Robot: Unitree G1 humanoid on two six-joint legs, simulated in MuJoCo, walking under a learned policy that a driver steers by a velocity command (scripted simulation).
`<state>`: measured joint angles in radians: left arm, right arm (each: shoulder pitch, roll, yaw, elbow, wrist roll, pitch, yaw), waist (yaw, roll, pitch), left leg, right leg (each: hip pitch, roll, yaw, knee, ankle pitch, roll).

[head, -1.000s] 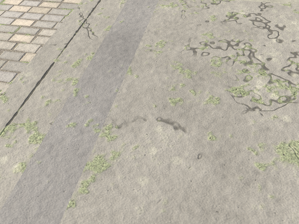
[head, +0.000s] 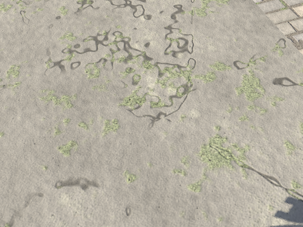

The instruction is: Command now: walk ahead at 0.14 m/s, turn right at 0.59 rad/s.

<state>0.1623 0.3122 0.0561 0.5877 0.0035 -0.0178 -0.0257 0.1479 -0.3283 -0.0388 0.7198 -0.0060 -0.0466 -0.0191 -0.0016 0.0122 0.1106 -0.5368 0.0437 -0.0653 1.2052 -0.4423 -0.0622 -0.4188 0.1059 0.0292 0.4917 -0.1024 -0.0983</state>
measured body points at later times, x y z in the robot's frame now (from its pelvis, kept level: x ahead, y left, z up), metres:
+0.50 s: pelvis +0.09 +0.04 +0.00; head +0.11 +0.05 +0.45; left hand +0.22 +0.32 -0.10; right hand +0.25 -0.23 -0.10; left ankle +0.12 +0.18 -0.73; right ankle +0.09 -0.06 -0.73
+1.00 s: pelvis +0.18 +0.14 +0.01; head +0.19 +0.17 +0.46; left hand +0.21 +0.45 -0.09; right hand +0.37 -0.08 -0.08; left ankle +0.12 +0.21 -0.73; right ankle +0.22 -0.01 -0.65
